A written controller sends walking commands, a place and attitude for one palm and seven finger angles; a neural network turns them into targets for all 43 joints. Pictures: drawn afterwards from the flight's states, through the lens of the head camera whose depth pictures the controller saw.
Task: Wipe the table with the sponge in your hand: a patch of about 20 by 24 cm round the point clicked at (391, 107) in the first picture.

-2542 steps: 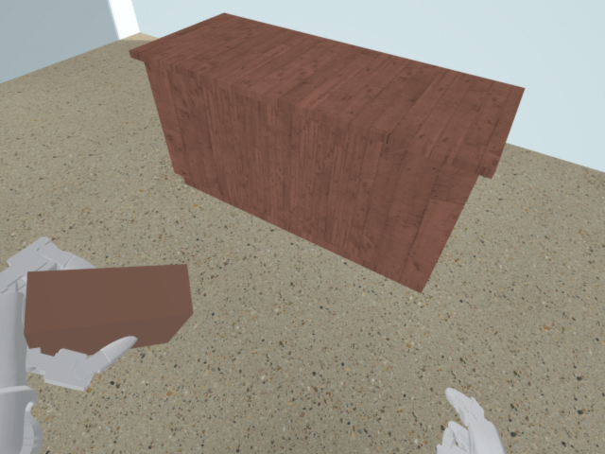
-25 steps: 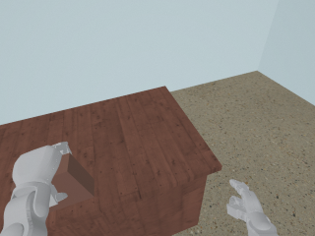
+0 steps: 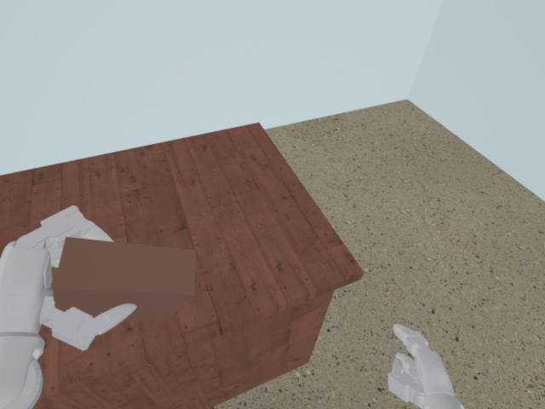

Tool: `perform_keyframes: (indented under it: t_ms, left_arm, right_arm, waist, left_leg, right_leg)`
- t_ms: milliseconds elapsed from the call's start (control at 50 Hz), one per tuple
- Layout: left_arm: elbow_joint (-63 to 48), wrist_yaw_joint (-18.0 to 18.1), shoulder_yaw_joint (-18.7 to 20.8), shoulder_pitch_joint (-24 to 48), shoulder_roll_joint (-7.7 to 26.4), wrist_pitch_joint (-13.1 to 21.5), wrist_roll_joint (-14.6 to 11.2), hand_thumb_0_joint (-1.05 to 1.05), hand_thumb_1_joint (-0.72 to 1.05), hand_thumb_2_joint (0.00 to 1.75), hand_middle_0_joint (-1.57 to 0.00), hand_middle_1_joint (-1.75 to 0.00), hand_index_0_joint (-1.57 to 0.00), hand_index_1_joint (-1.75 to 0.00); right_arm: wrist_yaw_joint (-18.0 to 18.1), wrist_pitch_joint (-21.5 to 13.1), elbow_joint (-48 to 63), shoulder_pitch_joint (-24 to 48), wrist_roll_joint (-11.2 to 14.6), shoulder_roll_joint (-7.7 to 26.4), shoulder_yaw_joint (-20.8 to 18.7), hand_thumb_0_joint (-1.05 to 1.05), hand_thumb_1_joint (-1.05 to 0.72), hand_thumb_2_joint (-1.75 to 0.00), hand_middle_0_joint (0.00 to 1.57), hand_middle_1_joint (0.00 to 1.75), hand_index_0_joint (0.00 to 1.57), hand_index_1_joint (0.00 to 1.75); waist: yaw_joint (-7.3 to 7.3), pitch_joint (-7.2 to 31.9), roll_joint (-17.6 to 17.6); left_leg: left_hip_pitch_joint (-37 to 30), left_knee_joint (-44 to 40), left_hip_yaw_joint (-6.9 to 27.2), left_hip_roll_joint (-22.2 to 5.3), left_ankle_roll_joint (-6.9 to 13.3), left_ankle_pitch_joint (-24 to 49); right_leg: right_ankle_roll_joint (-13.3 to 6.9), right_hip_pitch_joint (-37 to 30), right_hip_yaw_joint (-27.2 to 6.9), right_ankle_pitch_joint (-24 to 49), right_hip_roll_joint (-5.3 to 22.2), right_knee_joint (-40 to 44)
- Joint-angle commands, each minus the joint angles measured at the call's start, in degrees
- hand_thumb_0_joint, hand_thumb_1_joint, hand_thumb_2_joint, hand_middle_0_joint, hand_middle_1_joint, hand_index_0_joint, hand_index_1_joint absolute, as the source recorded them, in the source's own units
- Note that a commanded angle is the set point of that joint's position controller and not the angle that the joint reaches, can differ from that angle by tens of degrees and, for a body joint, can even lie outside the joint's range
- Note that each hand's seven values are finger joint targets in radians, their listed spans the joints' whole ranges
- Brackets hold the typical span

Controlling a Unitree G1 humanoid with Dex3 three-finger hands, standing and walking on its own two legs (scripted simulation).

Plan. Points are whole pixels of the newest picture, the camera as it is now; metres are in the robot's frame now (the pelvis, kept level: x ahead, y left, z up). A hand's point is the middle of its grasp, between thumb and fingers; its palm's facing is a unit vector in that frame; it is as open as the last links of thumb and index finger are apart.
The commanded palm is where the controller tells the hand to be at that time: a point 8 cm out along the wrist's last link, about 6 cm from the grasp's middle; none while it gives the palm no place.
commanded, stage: step back with the hand held close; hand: left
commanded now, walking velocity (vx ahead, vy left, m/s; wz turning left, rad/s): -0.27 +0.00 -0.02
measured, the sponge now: (144, 286) +0.22 +0.19 +0.12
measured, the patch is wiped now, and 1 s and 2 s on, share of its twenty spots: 1.00 1.00 1.00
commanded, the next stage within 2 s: stop stepping back and stand still in 1.20 s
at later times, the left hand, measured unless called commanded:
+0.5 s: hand (19, 320) +0.16 +0.27 +0.16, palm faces +0.37 -0.84 -0.39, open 9.5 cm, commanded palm +0.11 +0.31 +0.18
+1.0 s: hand (3, 388) +0.10 +0.25 +0.16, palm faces +0.29 -0.90 -0.32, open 9.5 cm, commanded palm +0.04 +0.30 +0.18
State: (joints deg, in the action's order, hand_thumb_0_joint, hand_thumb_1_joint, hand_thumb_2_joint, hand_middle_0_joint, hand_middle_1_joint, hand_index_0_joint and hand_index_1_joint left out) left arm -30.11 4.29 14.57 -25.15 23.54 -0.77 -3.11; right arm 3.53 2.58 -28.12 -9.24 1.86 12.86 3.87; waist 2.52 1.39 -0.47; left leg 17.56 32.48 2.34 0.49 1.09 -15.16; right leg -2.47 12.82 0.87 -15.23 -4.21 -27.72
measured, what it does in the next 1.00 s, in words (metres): walks backwards: right foot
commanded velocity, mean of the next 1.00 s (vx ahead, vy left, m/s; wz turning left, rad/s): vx -0.33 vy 0.00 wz -0.02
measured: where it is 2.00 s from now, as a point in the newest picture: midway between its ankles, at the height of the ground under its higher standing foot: outside the picture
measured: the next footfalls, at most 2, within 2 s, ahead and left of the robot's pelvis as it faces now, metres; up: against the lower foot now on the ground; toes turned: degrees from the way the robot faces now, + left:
right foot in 0.92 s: -0.12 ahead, -0.11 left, +0.00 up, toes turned +1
left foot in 1.12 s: -0.06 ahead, +0.10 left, +0.00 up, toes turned -3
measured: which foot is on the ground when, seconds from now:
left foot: down 0.00-0.98, up 1.00-1.00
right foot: down 0.00-0.68, up 0.70-0.90, down 0.92-1.00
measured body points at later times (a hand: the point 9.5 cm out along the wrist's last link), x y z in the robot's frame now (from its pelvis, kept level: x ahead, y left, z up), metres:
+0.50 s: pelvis -0.05 +0.03 -0.01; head -0.06 +0.05 +0.43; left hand +0.13 +0.32 +0.18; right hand +0.12 -0.20 -0.08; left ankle +0.02 +0.11 -0.73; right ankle -0.01 -0.09 -0.73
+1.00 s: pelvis -0.13 +0.03 -0.01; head -0.12 +0.06 +0.44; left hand +0.08 +0.29 +0.18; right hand +0.05 -0.19 -0.08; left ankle +0.01 +0.11 -0.73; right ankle -0.16 -0.11 -0.74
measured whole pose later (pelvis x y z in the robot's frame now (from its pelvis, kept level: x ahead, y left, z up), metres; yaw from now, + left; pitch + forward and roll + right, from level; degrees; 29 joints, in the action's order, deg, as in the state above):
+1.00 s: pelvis -0.13 +0.03 -0.01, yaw -3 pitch +2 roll -6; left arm -32.1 5.8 17.0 -23.9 20.3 10.3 -2.0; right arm 2.6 -5.5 -35.4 -9.4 0.1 10.1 2.5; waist 1.0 0.5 -2.6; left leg 32.1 35.6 1.0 -4.0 1.1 -7.2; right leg 0.5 12.6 -1.0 -17.4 -6.2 -28.2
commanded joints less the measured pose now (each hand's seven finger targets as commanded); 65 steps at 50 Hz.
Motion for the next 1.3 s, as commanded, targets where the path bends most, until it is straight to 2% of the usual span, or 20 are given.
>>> perform_keyframes:
  t_ms: [0,120,280,360,420,520,580,620,640,680,740,840,900,960,1020,1080,1120,1140,1200,1280]
  left_arm:
    - [-15.1,3.0,11.8,0.2,10.8,7.6,-2.2,0.0,0.1,1.3,-1.2,-1.6,-1.2,-1.6]
    - [-13.8,3.3,11.9,-2.6,10.0,9.0,-2.1,0.0,0.1,1.3,-1.2,-1.6,-1.2,-1.6]
    - [-15.8,3.8,12.5,-1.3,9.8,11.2,-0.5,0.0,0.1,1.3,-1.2,-1.6,-1.2,-1.6]
    - [-12.9,3.2,12.1,0.6,8.3,11.7,0.3,0.0,0.1,1.3,-1.2,-1.6,-1.2,-1.6]
    - [-11.5,3.1,11.1,2.9,7.7,11.7,0.7,0.0,0.1,1.3,-1.2,-1.6,-1.2,-1.6]
    - [-14.5,4.1,9.4,4.0,8.2,12.2,-0.5,0.0,0.1,1.3,-1.2,-1.6,-1.2,-1.6]
    - [-16.5,4.5,10.9,3.0,9.4,12.6,-0.6,0.0,0.1,1.3,-1.2,-1.6,-1.2,-1.6]
    - [-17.7,4.8,12.0,2.9,9.5,13.1,-0.1,0.0,0.1,1.3,-1.2,-1.6,-1.2,-1.6]
    - [-17.9,4.9,13.4,2.8,10.3,13.3,0.4,0.0,0.1,1.3,-1.2,-1.6,-1.2,-1.6]
    - [-17.1,4.5,13.6,4.6,8.9,13.5,2.0,0.0,0.1,1.3,-1.2,-1.6,-1.2,-1.6]
    - [-15.7,3.7,11.8,5.6,6.8,13.1,1.3,0.0,0.1,1.3,-1.2,-1.6,-1.2,-1.6]
    - [-14.7,3.2,8.6,5.5,5.4,13.6,0.9,0.0,0.1,1.3,-1.2,-1.6,-1.2,-1.6]
    - [-16.0,2.4,8.6,5.5,6.0,15.4,0.9,0.0,0.1,1.3,-1.2,-1.6,-1.2,-1.6]
    - [-17.3,2.5,9.9,3.7,8.2,16.0,-0.2,0.0,0.1,1.3,-1.2,-1.6,-1.2,-1.6]
    - [-14.7,3.2,12.8,-0.5,9.9,14.9,-0.7,0.0,0.1,1.3,-1.2,-1.6,-1.2,-1.6]
    - [-11.2,3.1,13.6,-0.4,9.9,14.6,-0.6,0.0,0.1,1.3,-1.2,-1.6,-1.2,-1.6]
    - [-12.4,3.0,13.7,-1.5,10.0,14.5,-1.2,0.0,0.1,1.3,-1.2,-1.6,-1.2,-1.6]
    - [-14.8,2.6,12.9,-2.1,10.1,14.6,-1.1,0.0,0.1,1.3,-1.2,-1.6,-1.2,-1.6]
    - [-19.7,3.2,9.3,-0.2,6.4,13.2,-0.9,0.0,0.1,1.3,-1.2,-1.6,-1.2,-1.6]
    - [-21.5,4.3,8.9,0.7,6.8,11.4,0.3,0.0,0.1,1.3,-1.2,-1.6,-1.2,-1.6]
  right_arm:
    - [0.9,-2.4,6.9,2.9,0.0,7.9,-5.2,0.0,-0.9,-0.9,0.2,0.3,0.2,0.3]
    - [0.8,-3.6,6.8,3.1,0.2,8.3,-6.1,0.0,-0.9,-0.9,0.2,0.3,0.2,0.3]
    - [1.2,-7.1,6.4,3.1,-0.8,9.5,-6.2,0.0,-0.9,-0.9,0.2,0.3,0.2,0.3]
    - [1.4,-8.2,5.7,2.1,-1.1,9.3,-6.1,0.0,-0.9,-0.9,0.2,0.3,0.2,0.3]
    - [1.3,-8.3,5.9,1.8,-0.7,9.0,-6.2,0.0,-0.9,-0.9,0.2,0.3,0.2,0.3]
    - [0.9,-7.7,5.0,1.5,-0.8,7.4,-5.9,0.0,-0.9,-0.9,0.2,0.3,0.2,0.3]
    - [0.8,-7.3,5.7,2.3,-0.9,7.4,-5.8,0.0,-0.9,-0.9,0.2,0.3,0.2,0.3]
    - [0.9,-7.5,5.9,3.1,-1.0,8.3,-6.0,0.0,-0.9,-0.9,0.2,0.3,0.2,0.3]
    - [1.1,-7.9,6.1,3.7,-1.2,9.2,-6.2,0.0,-0.9,-0.9,0.2,0.3,0.2,0.3]
    - [0.9,-8.7,5.5,3.3,-2.1,8.5,-6.5,0.0,-0.9,-0.9,0.2,0.3,0.2,0.3]
    - [0.3,-10.0,4.6,2.5,-2.0,7.1,-6.8,0.0,-0.9,-0.9,0.2,0.3,0.2,0.3]
    - [0.0,-11.7,1.6,2.4,-2.3,6.6,-5.2,0.0,-0.9,-0.9,0.2,0.3,0.2,0.3]
    - [-0.2,-11.7,0.5,2.5,-2.1,6.5,-5.2,0.0,-0.9,-0.9,0.2,0.3,0.2,0.3]
    - [0.4,-10.1,1.2,2.6,-0.3,5.9,-7.1,0.0,-0.9,-0.9,0.2,0.3,0.2,0.3]
    - [0.5,-7.9,3.5,4.9,-1.2,3.3,-5.3,0.0,-0.9,-0.9,0.2,0.3,0.2,0.3]
    - [1.2,-6.3,3.5,3.5,-0.8,5.6,-5.4,0.0,-0.9,-0.9,0.2,0.3,0.2,0.3]
    - [0.4,-7.1,3.7,2.9,-1.0,6.5,-6.3,0.0,-0.9,-0.9,0.2,0.3,0.2,0.3]
    - [-0.1,-8.3,3.1,2.8,-2.4,6.1,-6.0,0.0,-0.9,-0.9,0.2,0.3,0.2,0.3]
    - [-1.4,-10.4,1.4,0.5,-1.4,6.7,-6.7,0.0,-0.9,-0.9,0.2,0.3,0.2,0.3]
    - [-0.8,-11.9,1.6,2.3,-1.3,7.3,-6.6,0.0,-0.9,-0.9,0.2,0.3,0.2,0.3]
  waist:
    - [-1.41,12.6,-7.7]
    - [-1.63,10.6,-3.4]
    - [-1.65,6.3,-10.2]
    - [-1.77,5.0,-7.0]
    - [-2.28,3.2,-1.3]
    - [-3.52,6.3,4.1]
    - [-3.57,6.6,1.0]
    - [-3.17,5.5,-6.7]
    - [-3.03,5.2,-13.5]
    - [-2.74,6.3,-16.8]
    - [-2.24,6.4,-9.0]
    - [-1.86,9.0,-11.9]
    - [-1.59,12.3,-8.1]
    - [-2.89,12.1,9.4]
    - [-2.89,5.5,6.4]
    - [-3.49,7.0,0.9]
    - [-1.9,13.3,-10.4]
    - [-1.74,14.9,-13.6]
    - [-1.82,13.6,-9.9]
    - [-2.36,8.8,-11.9]
  left_leg:
    - [-6.0,1.2,7.0,-7.7,2.5,23.8]
    - [0.3,-0.4,9.5,-8.2,2.5,17.1]
    - [14.5,-13.1,15.5,-10.6,5.0,-11.7]
    - [20.7,-13.8,15.6,-10.9,6.0,-21.0]
    - [21.5,-7.1,11.8,-8.0,4.9,-24.8]
    - [5.6,8.7,6.4,-3.5,0.9,-11.1]
    - [5.6,4.0,8.0,-5.0,1.3,-9.9]
    - [10.0,-4.4,11.4,-8.0,2.7,-17.2]
    - [14.6,-12.5,16.9,-11.7,4.2,-23.8]
    - [23.9,-22.7,22.1,-18.0,7.3,-30.9]
    - [10.9,-16.6,16.4,-16.5,6.8,-14.9]
    - [-2.2,-13.0,13.2,-14.6,4.2,1.6]
    - [-6.8,-3.6,9.1,-11.9,1.8,13.1]
    - [-7.2,16.2,0.2,-2.5,-2.5,0.0]
    - [8.1,21.6,1.4,-1.3,-2.4,-7.5]
    - [2.3,-2.7,3.9,-5.4,0.1,20.1]
    - [-10.5,-9.0,17.6,-17.5,4.9,44.0]
    - [-11.4,-9.9,19.4,-18.3,4.5,42.3]
    - [-9.7,-10.7,12.0,-15.9,4.3,32.6]
    - [4.7,-20.2,13.0,-14.5,4.0,-9.0]
  right_leg:
    - [0.5,2.3,-6.2,22.6,10.9,-1.2]
    - [0.5,3.6,-5.7,13.1,9.0,-1.4]
    - [2.5,-0.9,-3.1,0.1,3.3,-8.1]
    - [3.0,-4.6,-3.3,1.1,2.5,-9.1]
    - [1.5,-0.7,-6.9,1.4,6.0,-4.1]
    - [-4.1,14.9,-15.6,3.3,16.3,5.2]
    - [-2.5,14.8,-11.7,4.5,13.6,1.3]
    - [-0.1,13.1,-6.7,-1.6,8.5,-3.6]
    - [1.8,9.1,-3.6,-3.7,4.4,-10.1]
    - [4.0,-0.2,-2.4,-7.8,-0.5,-28.7]
    - [4.0,8.2,-2.7,-11.5,0.7,-25.2]
    - [2.6,6.9,-3.6,-5.9,1.3,-3.3]
    - [1.4,4.7,-4.1,5.3,3.6,8.6]
    - [-4.9,11.5,-10.3,23.1,16.1,8.1]
    - [-6.8,8.5,-11.7,37.8,20.7,4.8]
    - [0.1,6.1,-4.8,36.5,11.8,-7.4]
    - [2.4,15.3,-4.5,-8.8,2.0,-18.7]
    - [2.5,16.8,-6.9,-17.3,1.1,-24.7]
    - [3.1,15.1,-6.9,-10.3,2.3,-24.3]
    - [3.4,7.9,-3.5,-6.7,1.2,-24.8]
